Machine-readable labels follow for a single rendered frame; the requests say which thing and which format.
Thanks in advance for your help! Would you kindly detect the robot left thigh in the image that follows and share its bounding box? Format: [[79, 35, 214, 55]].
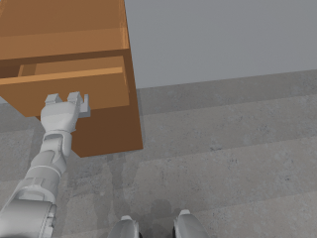
[[107, 219, 140, 238]]

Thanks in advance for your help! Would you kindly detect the robot thigh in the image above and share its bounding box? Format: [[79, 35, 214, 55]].
[[173, 213, 211, 238], [107, 219, 140, 238]]

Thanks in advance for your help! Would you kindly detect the handle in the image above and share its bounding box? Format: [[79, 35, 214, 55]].
[[78, 94, 91, 118]]

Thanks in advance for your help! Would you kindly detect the robot left hand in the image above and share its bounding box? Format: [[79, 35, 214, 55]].
[[41, 91, 84, 134]]

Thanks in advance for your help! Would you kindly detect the left robot upper arm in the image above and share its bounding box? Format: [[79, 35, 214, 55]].
[[0, 198, 57, 238]]

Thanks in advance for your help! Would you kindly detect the left robot forearm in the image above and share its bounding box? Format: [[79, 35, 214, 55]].
[[0, 130, 72, 221]]

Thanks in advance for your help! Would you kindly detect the robot right thigh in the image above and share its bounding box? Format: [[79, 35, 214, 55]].
[[173, 213, 211, 238]]

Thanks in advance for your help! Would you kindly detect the cabinet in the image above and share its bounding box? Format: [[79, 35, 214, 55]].
[[0, 0, 144, 158]]

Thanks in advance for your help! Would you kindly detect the drawer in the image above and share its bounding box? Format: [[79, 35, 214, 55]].
[[0, 56, 130, 117]]

